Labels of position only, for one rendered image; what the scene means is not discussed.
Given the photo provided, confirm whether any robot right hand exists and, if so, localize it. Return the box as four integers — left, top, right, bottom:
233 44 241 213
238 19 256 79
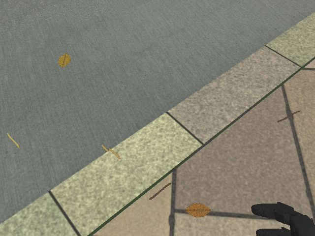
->
251 202 315 236

